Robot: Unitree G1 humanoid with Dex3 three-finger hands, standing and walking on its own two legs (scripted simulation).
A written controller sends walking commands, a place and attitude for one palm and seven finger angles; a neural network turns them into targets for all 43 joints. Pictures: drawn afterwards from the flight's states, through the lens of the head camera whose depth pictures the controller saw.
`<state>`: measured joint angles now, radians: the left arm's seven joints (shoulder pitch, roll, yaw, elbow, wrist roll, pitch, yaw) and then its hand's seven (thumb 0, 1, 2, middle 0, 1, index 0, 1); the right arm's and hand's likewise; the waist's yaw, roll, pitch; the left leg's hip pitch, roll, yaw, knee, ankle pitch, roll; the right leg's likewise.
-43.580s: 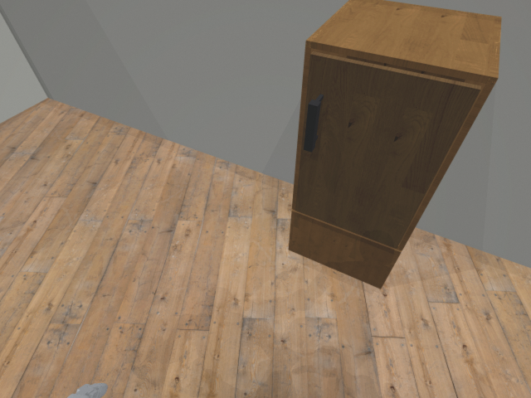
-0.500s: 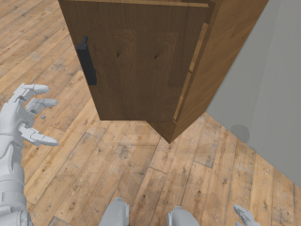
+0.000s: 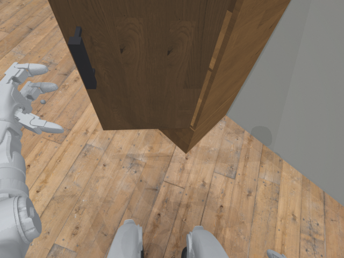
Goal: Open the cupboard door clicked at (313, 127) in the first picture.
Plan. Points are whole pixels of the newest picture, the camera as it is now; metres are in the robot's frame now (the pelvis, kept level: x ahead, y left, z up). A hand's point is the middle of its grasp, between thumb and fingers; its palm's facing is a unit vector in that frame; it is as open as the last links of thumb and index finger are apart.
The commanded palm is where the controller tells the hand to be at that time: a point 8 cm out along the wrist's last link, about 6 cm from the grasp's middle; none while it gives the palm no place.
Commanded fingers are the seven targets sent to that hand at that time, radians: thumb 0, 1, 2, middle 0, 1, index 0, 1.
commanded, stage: move the hooked fingers beside the handle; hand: left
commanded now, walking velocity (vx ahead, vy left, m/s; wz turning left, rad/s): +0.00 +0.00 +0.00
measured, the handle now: (85, 59) +0.58 +0.22 +0.06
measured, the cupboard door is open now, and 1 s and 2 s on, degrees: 48 48 48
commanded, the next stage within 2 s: slide the fingers in behind the handle in 1.36 s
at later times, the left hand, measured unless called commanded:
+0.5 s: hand (49, 78) +0.50 +0.29 +0.07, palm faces +0.06 -1.00 +0.00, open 14.0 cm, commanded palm +0.50 +0.32 +0.06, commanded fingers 0.00 -0.50 0.30 -0.30 -1.20 -0.30 -1.20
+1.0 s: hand (49, 74) +0.52 +0.29 +0.06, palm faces +0.07 -1.00 -0.02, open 14.0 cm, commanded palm +0.50 +0.32 +0.06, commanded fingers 0.00 -0.50 0.30 -0.30 -1.20 -0.30 -1.20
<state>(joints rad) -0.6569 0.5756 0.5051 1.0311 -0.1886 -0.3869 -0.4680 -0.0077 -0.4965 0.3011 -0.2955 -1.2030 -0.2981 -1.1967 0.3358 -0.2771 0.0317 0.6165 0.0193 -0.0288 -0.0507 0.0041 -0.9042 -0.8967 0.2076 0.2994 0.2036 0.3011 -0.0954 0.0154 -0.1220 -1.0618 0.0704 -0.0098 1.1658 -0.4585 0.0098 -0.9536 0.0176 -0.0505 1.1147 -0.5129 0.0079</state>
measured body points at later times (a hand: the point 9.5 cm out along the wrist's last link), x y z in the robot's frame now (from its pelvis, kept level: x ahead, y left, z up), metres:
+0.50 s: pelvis -0.01 +0.00 -0.02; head +0.15 +0.04 +0.40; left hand +0.49 +0.34 +0.07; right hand +0.01 -0.28 -0.11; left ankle +0.05 +0.11 -0.65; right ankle +0.01 -0.13 -0.65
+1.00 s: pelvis +0.00 +0.01 -0.01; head +0.17 +0.05 +0.41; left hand +0.51 +0.35 +0.06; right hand +0.00 -0.26 -0.11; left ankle +0.05 +0.11 -0.65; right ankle +0.01 -0.13 -0.65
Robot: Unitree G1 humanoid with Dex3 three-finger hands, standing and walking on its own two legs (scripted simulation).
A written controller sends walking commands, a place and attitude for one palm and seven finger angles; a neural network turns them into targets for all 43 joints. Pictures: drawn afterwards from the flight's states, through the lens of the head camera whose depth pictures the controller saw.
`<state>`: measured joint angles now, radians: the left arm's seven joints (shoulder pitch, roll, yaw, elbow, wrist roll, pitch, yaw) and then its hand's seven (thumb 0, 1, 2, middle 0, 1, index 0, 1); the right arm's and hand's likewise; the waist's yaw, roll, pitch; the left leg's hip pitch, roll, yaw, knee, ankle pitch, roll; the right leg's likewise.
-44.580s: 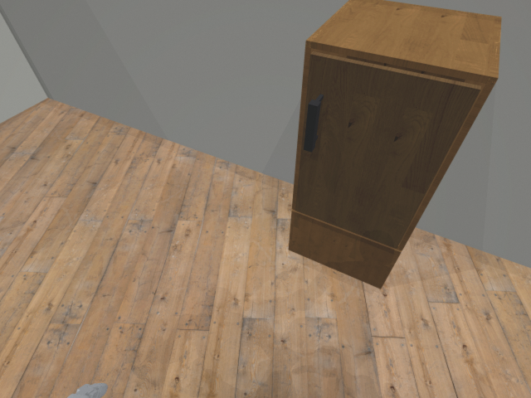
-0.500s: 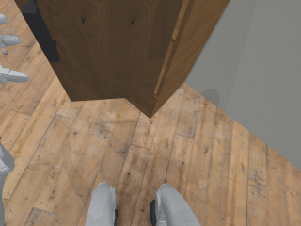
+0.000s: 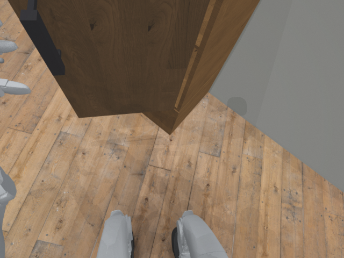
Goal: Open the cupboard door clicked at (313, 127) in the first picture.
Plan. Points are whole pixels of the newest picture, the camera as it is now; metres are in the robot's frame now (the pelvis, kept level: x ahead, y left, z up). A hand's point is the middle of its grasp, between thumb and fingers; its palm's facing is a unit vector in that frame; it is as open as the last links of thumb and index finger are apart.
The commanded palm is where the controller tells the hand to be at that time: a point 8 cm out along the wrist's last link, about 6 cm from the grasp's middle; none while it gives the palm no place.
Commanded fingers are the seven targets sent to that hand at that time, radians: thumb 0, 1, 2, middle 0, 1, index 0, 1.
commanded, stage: move the hooked fingers beside the handle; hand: left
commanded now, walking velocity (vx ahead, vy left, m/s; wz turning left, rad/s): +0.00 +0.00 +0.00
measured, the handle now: (46, 39) +0.56 +0.23 +0.07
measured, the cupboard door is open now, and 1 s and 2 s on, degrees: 48 48 48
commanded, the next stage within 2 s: slide the fingers in behind the handle in 0.36 s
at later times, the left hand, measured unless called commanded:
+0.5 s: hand (1, 63) +0.50 +0.30 +0.07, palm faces +0.10 -0.99 -0.01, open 14.0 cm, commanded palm +0.49 +0.33 +0.07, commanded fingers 0.00 -0.50 0.30 -0.30 -1.20 -0.30 -1.20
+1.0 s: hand (25, 62) +0.50 +0.26 +0.07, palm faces +0.09 -1.00 +0.00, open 14.0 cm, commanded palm +0.49 +0.29 +0.07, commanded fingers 0.00 -0.50 0.30 -0.30 -1.20 -0.30 -1.20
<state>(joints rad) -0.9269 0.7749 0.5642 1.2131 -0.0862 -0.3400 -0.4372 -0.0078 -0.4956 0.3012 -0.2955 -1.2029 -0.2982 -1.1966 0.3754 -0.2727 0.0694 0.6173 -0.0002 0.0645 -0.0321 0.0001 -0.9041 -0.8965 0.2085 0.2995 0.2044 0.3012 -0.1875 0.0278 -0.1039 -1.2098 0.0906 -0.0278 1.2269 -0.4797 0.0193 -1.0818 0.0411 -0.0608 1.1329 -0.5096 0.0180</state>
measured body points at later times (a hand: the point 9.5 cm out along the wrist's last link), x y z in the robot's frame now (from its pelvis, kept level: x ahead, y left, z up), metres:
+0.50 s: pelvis +0.00 +0.00 +0.00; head +0.16 +0.04 +0.42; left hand +0.49 +0.35 +0.08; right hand +0.02 -0.27 -0.10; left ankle +0.04 +0.10 -0.63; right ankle +0.01 -0.14 -0.63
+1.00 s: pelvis +0.00 +0.00 +0.00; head +0.15 +0.04 +0.42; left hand +0.49 +0.31 +0.07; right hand +0.01 -0.27 -0.10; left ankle +0.04 +0.10 -0.63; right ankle +0.01 -0.14 -0.63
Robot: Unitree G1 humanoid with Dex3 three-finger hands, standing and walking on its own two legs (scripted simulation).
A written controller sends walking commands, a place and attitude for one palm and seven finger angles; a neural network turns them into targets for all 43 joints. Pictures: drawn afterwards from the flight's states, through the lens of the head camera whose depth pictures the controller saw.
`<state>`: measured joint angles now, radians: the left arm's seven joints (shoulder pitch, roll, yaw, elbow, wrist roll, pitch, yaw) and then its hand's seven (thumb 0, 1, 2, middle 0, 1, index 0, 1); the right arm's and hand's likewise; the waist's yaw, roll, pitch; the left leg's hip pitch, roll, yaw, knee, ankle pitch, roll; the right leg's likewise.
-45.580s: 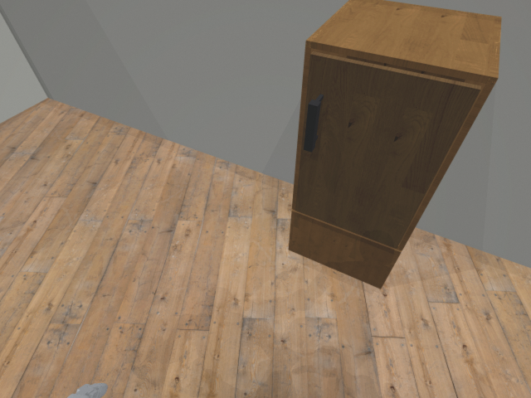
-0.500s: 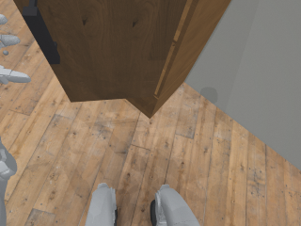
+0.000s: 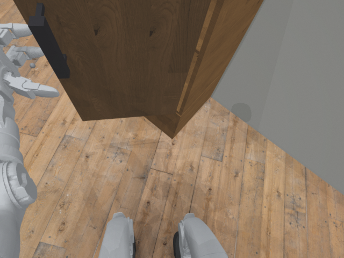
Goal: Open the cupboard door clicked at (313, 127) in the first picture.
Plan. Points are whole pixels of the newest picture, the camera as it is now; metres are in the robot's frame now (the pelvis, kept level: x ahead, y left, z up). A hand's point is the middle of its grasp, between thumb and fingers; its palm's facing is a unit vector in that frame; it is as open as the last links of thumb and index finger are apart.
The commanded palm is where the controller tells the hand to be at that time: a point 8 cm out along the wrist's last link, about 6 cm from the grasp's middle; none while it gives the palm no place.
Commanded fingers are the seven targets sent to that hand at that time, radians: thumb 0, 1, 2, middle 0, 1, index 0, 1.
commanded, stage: slide the fingers in behind the handle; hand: left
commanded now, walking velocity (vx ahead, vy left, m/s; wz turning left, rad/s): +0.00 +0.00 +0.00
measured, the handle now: (53, 43) +0.57 +0.23 +0.07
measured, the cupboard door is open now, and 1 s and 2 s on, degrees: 48 48 47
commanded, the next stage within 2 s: close the thumb around the handle in 1.06 s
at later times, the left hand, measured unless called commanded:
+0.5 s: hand (53, 64) +0.52 +0.22 +0.07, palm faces +0.08 -1.00 -0.01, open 14.0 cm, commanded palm +0.49 +0.26 +0.07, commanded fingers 0.00 -0.50 0.30 -0.30 -1.20 -0.30 -1.20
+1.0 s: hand (60, 64) +0.52 +0.21 +0.07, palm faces +0.09 -1.00 -0.02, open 14.0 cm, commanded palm +0.49 +0.25 +0.07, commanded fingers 0.00 -0.50 0.30 -0.30 -1.20 -0.30 -1.20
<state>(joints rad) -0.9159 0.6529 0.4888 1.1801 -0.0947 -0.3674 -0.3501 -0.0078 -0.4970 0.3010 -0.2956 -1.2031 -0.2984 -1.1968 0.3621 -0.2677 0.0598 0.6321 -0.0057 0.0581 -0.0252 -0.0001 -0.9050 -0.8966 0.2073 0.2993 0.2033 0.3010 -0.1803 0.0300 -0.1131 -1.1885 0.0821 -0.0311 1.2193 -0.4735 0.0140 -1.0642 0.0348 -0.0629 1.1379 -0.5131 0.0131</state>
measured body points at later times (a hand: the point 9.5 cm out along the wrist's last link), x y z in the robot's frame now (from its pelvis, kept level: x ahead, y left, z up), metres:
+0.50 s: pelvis +0.01 -0.01 +0.00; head +0.15 +0.02 +0.43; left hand +0.51 +0.28 +0.07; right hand +0.02 -0.27 -0.11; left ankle +0.04 +0.11 -0.63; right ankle +0.01 -0.14 -0.63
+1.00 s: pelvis +0.01 -0.01 +0.00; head +0.15 +0.01 +0.43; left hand +0.50 +0.26 +0.07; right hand +0.02 -0.28 -0.11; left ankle +0.04 +0.11 -0.63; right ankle +0.01 -0.14 -0.63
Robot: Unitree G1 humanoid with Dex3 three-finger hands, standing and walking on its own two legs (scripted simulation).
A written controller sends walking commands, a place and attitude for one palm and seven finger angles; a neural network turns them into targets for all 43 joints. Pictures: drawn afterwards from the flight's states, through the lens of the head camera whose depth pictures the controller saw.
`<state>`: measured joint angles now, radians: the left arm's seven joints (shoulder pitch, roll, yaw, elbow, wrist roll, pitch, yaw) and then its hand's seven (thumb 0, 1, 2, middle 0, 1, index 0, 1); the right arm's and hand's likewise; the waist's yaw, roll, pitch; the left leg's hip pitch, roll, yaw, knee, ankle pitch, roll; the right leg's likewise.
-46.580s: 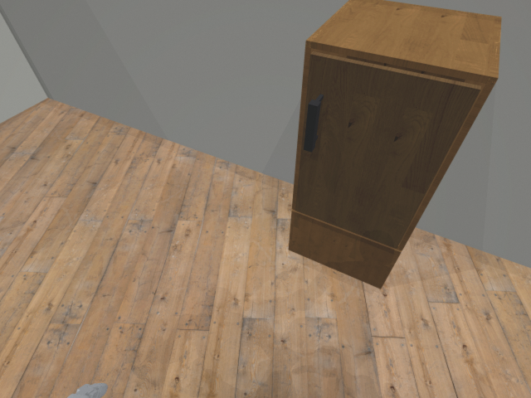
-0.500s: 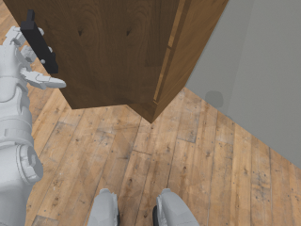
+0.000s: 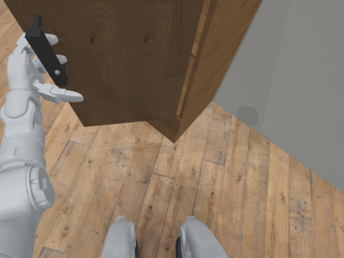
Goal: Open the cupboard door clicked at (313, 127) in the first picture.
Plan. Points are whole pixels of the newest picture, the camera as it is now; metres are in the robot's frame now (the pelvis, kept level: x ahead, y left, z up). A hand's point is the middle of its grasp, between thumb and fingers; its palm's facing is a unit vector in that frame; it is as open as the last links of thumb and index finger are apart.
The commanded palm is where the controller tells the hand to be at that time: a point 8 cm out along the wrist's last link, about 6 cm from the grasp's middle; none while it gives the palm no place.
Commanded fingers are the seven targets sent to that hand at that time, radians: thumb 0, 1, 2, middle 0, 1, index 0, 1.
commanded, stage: slide the fingers in behind the handle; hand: left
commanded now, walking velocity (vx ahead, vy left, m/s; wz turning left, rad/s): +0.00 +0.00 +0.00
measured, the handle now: (50, 53) +0.57 +0.23 +0.07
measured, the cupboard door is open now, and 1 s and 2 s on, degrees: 48 47 91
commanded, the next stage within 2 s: close the thumb around the handle in 0.06 s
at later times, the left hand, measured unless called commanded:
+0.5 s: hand (55, 73) +0.51 +0.22 +0.06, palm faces +0.08 -1.00 -0.01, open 10.7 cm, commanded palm +0.49 +0.26 +0.07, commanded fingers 0.00 0.51 0.73 -0.37 -1.31 -0.37 -1.31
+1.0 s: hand (58, 72) +0.51 +0.21 +0.06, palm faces +0.07 -1.00 +0.00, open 6.3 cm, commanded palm +0.49 +0.25 +0.07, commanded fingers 0.00 0.90 0.90 -0.40 -1.35 -0.40 -1.35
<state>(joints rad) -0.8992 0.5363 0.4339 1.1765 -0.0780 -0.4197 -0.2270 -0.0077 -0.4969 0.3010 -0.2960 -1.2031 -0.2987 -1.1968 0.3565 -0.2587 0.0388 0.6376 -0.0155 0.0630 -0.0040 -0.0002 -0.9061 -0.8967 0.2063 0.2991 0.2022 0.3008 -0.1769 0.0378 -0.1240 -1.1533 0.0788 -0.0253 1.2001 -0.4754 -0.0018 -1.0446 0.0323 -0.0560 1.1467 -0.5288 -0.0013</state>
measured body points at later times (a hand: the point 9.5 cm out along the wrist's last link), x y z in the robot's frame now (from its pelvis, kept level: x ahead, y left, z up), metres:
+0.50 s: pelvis +0.00 +0.00 +0.00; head +0.14 +0.03 +0.43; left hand +0.50 +0.27 +0.07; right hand +0.01 -0.26 -0.11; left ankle +0.04 +0.12 -0.64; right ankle +0.00 -0.13 -0.64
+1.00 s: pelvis +0.00 +0.01 +0.00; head +0.14 +0.03 +0.43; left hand +0.50 +0.27 +0.07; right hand +0.01 -0.26 -0.11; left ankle +0.04 +0.12 -0.64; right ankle +0.00 -0.13 -0.64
